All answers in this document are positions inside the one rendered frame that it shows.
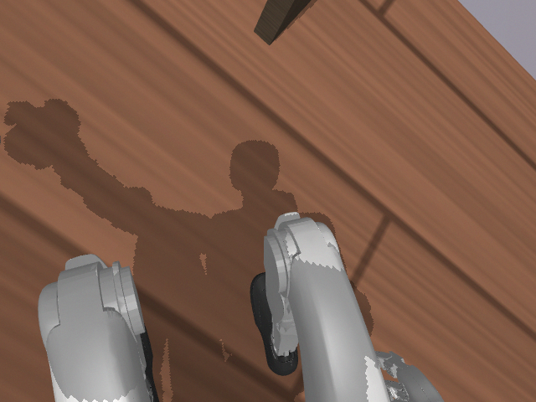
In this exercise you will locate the right robot hand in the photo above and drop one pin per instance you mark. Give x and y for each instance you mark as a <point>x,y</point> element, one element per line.
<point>413,386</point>

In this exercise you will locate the left robot foot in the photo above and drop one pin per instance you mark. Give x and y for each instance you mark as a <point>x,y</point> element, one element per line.
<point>148,356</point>

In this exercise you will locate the right robot foot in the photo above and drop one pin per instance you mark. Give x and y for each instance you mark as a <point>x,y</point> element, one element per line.
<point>262,314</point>

